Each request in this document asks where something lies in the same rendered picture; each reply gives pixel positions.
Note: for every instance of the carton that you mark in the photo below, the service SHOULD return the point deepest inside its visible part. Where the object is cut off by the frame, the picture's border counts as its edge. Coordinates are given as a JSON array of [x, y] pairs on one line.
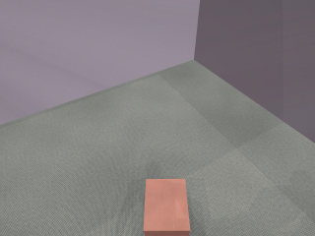
[[166, 208]]

